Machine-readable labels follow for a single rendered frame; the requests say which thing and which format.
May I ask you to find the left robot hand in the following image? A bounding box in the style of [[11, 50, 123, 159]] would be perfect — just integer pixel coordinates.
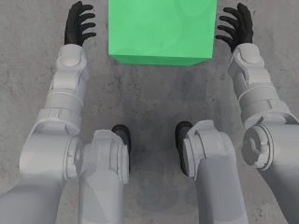
[[64, 1, 96, 47]]

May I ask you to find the robot thigh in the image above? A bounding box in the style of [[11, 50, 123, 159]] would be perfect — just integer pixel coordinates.
[[182, 128, 249, 224], [78, 138, 129, 224]]

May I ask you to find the robot left thigh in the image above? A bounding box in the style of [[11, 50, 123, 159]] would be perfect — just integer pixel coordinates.
[[78, 138, 129, 224]]

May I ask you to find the left robot forearm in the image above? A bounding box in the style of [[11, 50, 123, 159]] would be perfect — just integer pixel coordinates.
[[19, 44, 90, 175]]

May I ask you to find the left robot upper arm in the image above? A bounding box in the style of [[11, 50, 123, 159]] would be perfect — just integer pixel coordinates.
[[0, 133, 83, 224]]

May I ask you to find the right robot forearm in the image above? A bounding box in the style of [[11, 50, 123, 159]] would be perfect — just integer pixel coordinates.
[[228, 43, 299, 130]]

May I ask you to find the carton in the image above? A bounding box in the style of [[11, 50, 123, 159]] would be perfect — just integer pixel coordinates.
[[108, 0, 217, 66]]

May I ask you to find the right robot upper arm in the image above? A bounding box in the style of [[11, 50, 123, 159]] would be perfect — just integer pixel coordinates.
[[241, 123, 299, 224]]

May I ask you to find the right robot hand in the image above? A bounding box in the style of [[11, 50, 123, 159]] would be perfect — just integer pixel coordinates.
[[215, 3, 254, 53]]

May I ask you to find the robot right thigh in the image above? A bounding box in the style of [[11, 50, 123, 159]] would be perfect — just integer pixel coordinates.
[[182, 128, 249, 224]]

